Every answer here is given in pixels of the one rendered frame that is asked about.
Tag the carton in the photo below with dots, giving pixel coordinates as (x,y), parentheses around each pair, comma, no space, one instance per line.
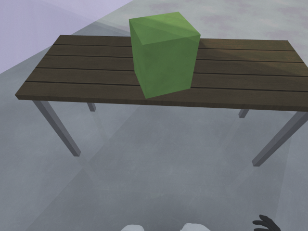
(164,51)

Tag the robot right hand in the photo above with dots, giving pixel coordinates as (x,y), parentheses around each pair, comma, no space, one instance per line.
(267,222)

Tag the table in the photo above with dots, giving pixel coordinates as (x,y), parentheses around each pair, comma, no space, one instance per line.
(228,73)

